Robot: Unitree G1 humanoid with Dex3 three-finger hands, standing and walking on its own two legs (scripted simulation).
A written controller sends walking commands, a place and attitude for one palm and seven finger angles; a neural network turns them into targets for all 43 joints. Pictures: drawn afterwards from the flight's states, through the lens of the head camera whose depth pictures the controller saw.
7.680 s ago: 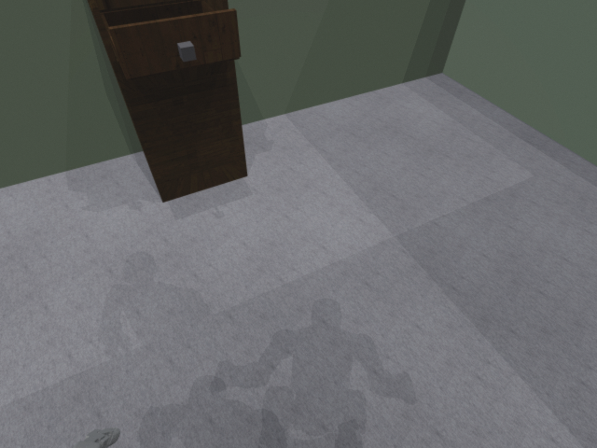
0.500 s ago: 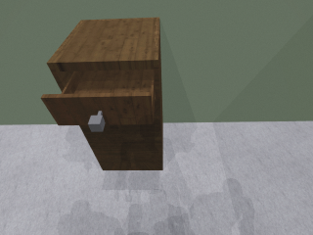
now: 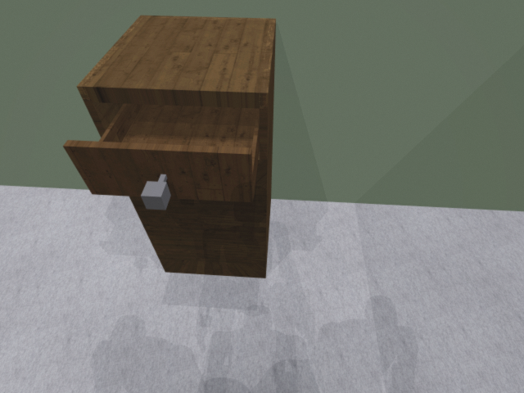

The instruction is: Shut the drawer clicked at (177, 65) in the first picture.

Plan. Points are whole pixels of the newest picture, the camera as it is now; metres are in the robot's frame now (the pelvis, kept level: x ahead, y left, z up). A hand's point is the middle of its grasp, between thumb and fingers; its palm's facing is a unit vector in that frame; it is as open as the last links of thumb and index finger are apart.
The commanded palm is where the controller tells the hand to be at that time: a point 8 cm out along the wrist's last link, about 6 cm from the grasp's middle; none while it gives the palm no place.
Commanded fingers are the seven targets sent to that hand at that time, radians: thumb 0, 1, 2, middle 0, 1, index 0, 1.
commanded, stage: look again from close up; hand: left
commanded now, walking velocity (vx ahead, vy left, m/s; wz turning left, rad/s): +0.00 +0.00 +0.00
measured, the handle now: (159, 188) +0.50 +0.25 -0.02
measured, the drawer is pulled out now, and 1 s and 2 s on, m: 0.16 0.16 0.16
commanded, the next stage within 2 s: shuffle to correct the standing spot in 0.56 s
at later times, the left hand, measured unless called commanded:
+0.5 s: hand out of the picture +0.04 +0.27 -0.18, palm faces +0.01 -0.97 -0.22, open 7.3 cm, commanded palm none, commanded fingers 0.00 0.90 0.90 -0.20 -0.30 -0.20 -0.30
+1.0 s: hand out of the picture -0.07 +0.24 -0.17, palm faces +0.05 -0.98 -0.18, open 7.4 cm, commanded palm none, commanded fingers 0.00 0.90 0.90 -0.20 -0.30 -0.20 -0.30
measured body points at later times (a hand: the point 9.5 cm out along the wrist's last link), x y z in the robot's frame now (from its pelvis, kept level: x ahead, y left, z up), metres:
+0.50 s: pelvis +0.00 +0.08 -0.01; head -0.02 +0.09 +0.44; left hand +0.04 +0.32 -0.16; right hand +0.05 -0.16 -0.15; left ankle +0.01 +0.18 -0.74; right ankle -0.03 -0.07 -0.74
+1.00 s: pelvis -0.01 +0.07 +0.00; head -0.02 +0.07 +0.45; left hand -0.07 +0.29 -0.16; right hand -0.04 -0.16 -0.17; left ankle +0.01 +0.17 -0.74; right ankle -0.03 -0.06 -0.74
